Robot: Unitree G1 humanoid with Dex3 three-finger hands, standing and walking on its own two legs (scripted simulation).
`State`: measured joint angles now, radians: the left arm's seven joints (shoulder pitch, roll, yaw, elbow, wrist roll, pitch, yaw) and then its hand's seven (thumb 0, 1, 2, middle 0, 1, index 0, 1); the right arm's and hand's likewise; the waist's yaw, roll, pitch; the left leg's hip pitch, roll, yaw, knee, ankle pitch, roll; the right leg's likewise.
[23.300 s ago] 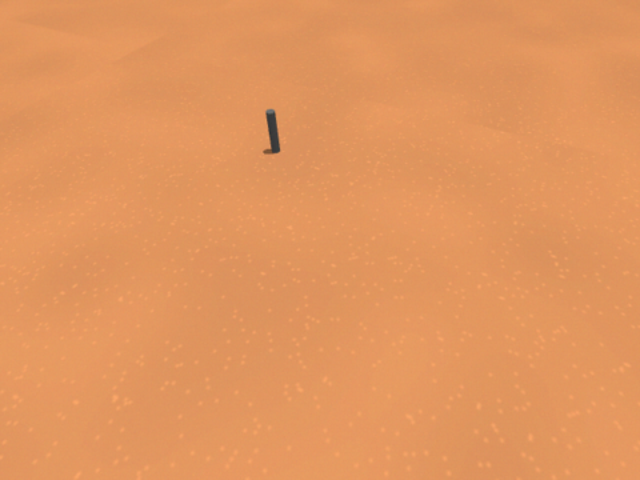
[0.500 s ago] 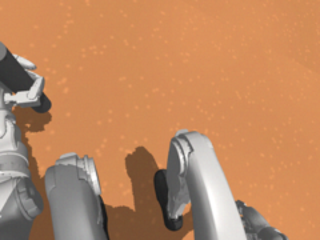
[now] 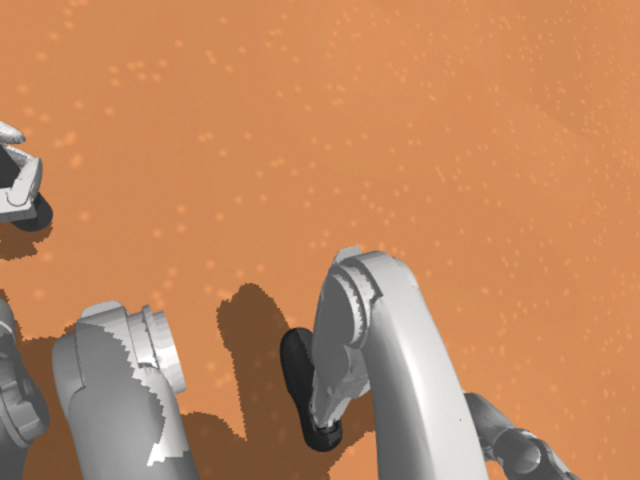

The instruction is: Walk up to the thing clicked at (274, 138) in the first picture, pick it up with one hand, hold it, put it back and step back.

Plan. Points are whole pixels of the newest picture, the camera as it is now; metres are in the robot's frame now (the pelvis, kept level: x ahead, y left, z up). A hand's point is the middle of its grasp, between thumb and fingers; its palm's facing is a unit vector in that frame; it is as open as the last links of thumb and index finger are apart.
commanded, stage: lower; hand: left
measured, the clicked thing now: out of the picture +0.47 +0.27 -0.13
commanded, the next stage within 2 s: loosen in 0.74 s
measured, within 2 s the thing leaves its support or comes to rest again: neither
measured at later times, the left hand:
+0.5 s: hand (21, 175) +0.48 +0.25 -0.15, palm faces +0.16 -0.99 -0.03, open 6.2 cm
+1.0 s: hand (26, 176) +0.48 +0.25 -0.17, palm faces +0.16 -0.99 -0.01, open 6.2 cm
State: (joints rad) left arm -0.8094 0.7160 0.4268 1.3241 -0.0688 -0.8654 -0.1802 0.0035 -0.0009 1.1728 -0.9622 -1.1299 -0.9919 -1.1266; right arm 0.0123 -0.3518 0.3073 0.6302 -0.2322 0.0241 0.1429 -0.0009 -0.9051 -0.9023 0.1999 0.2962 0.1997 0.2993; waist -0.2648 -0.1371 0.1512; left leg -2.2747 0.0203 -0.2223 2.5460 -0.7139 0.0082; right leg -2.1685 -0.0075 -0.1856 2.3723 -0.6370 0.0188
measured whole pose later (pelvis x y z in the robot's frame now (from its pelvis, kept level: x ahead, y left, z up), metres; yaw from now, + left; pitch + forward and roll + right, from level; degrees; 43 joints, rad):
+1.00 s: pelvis -0.01 +0.01 +0.00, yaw -4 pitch +18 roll -18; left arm -0.85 0.88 0.37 1.46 -0.07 -0.99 -0.10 0.01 0.04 1.09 -0.96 -1.09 -0.99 -1.08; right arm -0.11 -0.37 0.50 0.57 -0.32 0.04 0.13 0.00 -0.89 -0.89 0.20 0.30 0.20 0.30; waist -0.30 -0.23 0.27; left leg -2.24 0.01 -0.34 2.60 -0.73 0.01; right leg -2.08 0.03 -0.27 2.34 -0.61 0.05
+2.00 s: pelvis -0.01 +0.01 +0.02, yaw -2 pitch +25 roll -15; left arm -0.78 0.85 0.46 1.20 0.01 -0.63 -0.23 -0.01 -0.43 0.13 -0.19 -0.13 -0.18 -0.13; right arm 0.03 -0.33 0.31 0.57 -0.16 0.12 0.09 0.00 -0.90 -0.90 0.20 0.30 0.20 0.30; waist -0.23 -0.10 0.09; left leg -2.26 0.03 -0.22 2.50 -0.70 0.04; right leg -2.13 0.01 -0.19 2.29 -0.62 0.04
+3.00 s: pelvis +0.08 +0.01 +0.37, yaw +10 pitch +17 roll -3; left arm 0.20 0.26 0.06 0.29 -0.01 0.18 0.16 -0.01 -0.50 0.08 -0.07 -0.06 -0.07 -0.06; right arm 0.24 -0.22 0.02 0.52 0.05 0.00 -0.13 0.01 -0.90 -0.90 0.20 0.30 0.20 0.30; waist -0.05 0.02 -0.16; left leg -0.95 0.04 -0.03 1.20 -0.55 0.00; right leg -0.92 0.00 -0.05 1.13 -0.51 0.01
